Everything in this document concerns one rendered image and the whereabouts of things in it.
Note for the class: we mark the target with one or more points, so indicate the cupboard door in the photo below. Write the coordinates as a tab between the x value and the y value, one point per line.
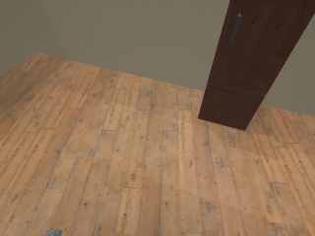
266	32

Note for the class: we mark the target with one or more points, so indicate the handle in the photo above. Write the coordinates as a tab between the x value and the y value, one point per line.
235	28

